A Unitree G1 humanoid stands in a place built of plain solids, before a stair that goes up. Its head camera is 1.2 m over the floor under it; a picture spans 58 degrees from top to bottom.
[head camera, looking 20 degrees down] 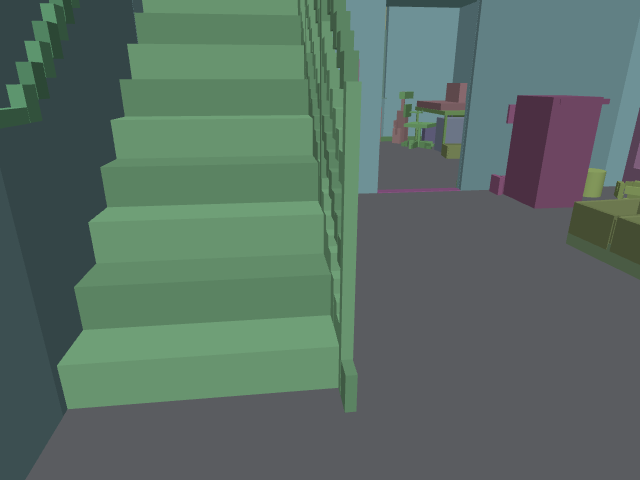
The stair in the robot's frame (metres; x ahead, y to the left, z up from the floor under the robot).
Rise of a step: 0.20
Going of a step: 0.25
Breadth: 1.17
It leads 7 degrees to the left of straight ahead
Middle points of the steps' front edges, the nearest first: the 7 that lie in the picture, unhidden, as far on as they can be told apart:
1.43 0.45 0.20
1.68 0.48 0.41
1.92 0.51 0.61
2.17 0.54 0.81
2.42 0.57 1.01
2.67 0.60 1.22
2.92 0.63 1.42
